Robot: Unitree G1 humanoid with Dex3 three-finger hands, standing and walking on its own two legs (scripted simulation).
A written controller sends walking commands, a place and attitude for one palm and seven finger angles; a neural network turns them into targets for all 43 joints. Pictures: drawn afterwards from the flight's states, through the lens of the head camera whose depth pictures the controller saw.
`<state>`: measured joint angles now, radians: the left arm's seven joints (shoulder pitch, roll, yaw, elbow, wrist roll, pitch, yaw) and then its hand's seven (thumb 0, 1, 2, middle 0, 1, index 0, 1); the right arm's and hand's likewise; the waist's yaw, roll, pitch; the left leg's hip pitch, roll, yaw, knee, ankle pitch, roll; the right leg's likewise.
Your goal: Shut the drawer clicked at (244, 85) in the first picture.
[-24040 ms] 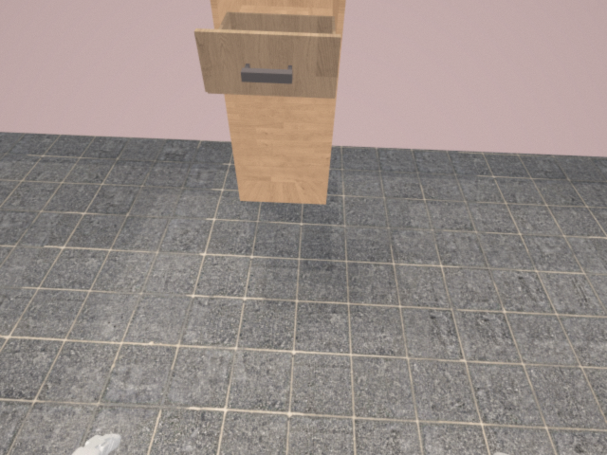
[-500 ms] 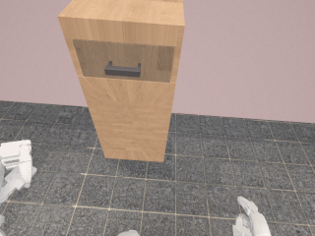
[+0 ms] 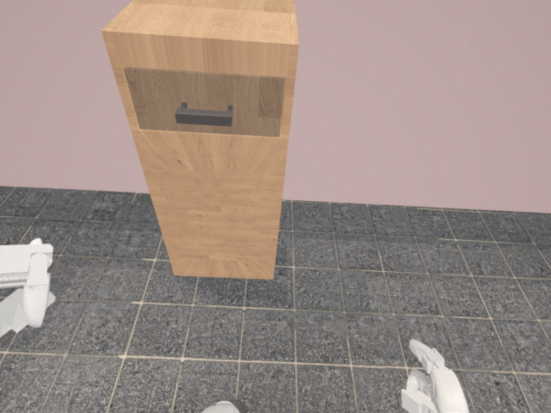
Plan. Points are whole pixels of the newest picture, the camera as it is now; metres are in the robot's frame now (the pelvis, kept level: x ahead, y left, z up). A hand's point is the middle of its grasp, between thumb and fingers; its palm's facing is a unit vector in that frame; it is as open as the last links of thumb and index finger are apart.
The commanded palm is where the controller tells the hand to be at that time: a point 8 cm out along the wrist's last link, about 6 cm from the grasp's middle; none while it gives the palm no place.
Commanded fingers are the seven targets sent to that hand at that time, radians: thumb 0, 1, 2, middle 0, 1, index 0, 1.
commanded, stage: stop stepping back and stand still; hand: left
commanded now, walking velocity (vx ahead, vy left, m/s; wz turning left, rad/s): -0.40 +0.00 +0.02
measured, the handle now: (205, 112) +0.75 +0.20 +0.04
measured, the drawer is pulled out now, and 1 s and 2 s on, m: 0.00 0.00 0.00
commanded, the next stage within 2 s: let the arm hang, fingers relaxed in 1.58 s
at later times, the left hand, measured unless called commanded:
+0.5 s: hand out of the picture +0.08 +0.30 +0.20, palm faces +0.37 -0.84 -0.39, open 3.2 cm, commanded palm +0.06 +0.34 +0.19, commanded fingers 0.00 0.90 0.90 -1.40 -1.60 -1.40 -1.60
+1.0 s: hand out of the picture +0.08 +0.32 +0.17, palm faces +0.40 -0.79 -0.47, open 3.2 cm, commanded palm +0.02 +0.34 +0.19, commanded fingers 0.00 0.90 0.90 -1.40 -1.60 -1.40 -1.60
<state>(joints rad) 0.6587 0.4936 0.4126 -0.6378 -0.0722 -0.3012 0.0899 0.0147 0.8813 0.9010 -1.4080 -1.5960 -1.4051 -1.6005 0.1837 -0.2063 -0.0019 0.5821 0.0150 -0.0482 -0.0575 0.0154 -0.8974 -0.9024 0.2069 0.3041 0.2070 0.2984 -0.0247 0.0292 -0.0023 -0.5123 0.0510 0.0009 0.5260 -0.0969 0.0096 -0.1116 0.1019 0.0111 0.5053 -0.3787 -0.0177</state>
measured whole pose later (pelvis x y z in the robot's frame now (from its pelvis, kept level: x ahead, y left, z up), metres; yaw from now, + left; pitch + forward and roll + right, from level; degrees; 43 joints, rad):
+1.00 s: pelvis -0.12 +0.06 +0.01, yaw -2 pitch +0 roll -1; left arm 0.59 0.40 0.40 -0.52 -0.04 -0.17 0.16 0.01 0.89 0.90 -1.41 -1.60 -1.41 -1.60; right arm 0.22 -0.22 -0.01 0.69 0.01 -0.06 -0.06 0.02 -0.90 -0.90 0.21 0.30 0.21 0.30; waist 0.01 0.02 -0.01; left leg -0.44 0.03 0.04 0.74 -0.32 0.01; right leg -0.15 0.01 -0.09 0.50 -0.34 -0.02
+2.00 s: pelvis -0.11 +0.05 +0.00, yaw +2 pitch +0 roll +0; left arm 0.30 0.21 0.01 0.80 0.03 0.07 0.04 0.02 0.90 0.90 -1.06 -1.28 -1.06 -1.26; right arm 0.24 -0.22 0.01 0.88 -0.02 0.03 0.00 0.01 -0.90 -0.90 0.20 0.30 0.20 0.30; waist -0.01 -0.04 0.06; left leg -0.34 -0.02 0.00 0.60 -0.26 0.03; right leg -0.18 0.00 -0.10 0.57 -0.39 -0.03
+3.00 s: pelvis -0.12 +0.05 +0.02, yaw +1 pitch -1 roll +0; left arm 0.31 0.11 0.01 1.16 0.01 0.00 0.04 0.00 0.91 0.90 -0.20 -0.30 -0.20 -0.30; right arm 0.31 -0.10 -0.01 1.15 -0.01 0.01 -0.04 0.01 -0.90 -0.90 0.20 0.30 0.20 0.30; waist -0.01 0.02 0.05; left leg -0.24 -0.01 0.03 0.43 -0.17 0.02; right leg -0.10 0.01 -0.07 0.42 -0.29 -0.03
